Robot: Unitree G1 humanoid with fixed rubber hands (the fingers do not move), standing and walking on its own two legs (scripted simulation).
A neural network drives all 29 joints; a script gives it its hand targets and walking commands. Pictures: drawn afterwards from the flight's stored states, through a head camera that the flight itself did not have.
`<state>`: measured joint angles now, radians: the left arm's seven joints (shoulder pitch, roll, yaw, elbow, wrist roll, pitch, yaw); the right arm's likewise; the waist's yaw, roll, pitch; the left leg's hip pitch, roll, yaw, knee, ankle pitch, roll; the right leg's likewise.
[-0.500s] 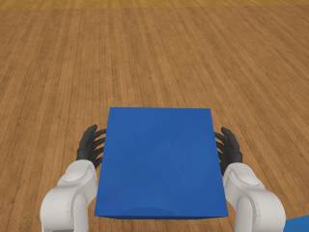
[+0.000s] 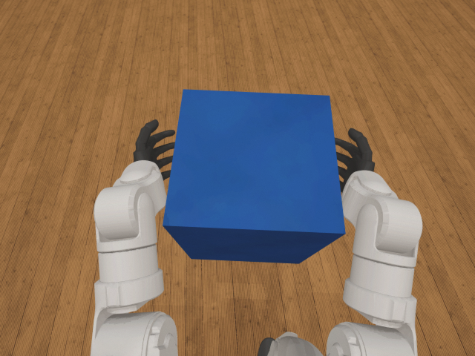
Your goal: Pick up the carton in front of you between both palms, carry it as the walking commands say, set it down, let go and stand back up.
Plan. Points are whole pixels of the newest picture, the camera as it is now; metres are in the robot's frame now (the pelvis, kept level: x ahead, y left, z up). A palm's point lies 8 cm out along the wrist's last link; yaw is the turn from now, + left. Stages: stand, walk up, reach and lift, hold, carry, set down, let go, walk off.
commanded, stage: carry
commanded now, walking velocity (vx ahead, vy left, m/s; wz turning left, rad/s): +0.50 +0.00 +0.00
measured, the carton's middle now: (249, 189) +0.37 +0.01 +0.07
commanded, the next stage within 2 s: none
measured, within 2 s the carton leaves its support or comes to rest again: neither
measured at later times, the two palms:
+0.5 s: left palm (200, 36) +0.69 +0.13 +0.15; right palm (346, 46) +0.66 -0.17 +0.15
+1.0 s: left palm out of the picture +0.99 +0.11 +0.18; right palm out of the picture +1.00 -0.20 +0.18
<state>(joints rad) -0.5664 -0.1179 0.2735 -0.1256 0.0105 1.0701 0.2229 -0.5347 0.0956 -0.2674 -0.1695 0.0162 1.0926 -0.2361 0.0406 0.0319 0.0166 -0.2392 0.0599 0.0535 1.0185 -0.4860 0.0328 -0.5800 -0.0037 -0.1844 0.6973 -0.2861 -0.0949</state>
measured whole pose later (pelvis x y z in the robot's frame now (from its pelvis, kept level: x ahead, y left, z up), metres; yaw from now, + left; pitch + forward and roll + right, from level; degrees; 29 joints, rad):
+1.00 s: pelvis +0.66 -0.06 +0.07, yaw -1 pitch +4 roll +0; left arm -0.48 -0.14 0.28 -0.15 -0.01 1.09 0.19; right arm -0.48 0.16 -0.31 -0.19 -0.02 1.11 -0.22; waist 0.07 0.02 0.00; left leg -0.58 0.02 0.01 1.34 -0.38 0.06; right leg -0.42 0.02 -0.15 0.56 -0.30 -0.07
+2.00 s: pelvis +1.28 -0.09 +0.12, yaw -1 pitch +5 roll +0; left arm -0.49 -0.14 0.27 -0.19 -0.02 1.06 0.20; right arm -0.48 0.15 -0.29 -0.23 -0.02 1.08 -0.23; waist 0.05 0.02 -0.04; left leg -0.76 0.06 0.04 1.10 -0.31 0.03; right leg -0.27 0.01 -0.13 0.46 -0.36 -0.05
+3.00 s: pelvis +1.90 -0.10 +0.16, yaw -2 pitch +5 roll +0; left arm -0.49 -0.14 0.25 -0.18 0.01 1.07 0.21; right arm -0.49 0.12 -0.28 -0.21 -0.01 1.09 -0.23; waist 0.03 0.00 -0.08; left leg -0.70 0.06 0.11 0.76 -0.24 0.04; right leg -0.13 0.00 -0.11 0.41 -0.45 -0.02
